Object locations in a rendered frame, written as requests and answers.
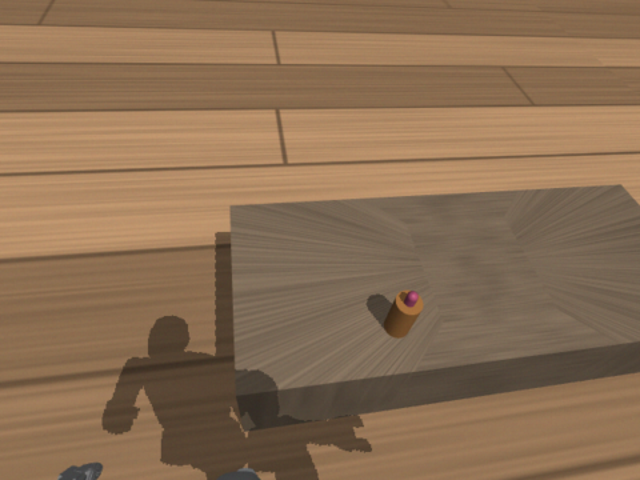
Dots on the left robot hand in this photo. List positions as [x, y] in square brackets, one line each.
[89, 471]

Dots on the bottle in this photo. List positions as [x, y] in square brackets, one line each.
[403, 313]

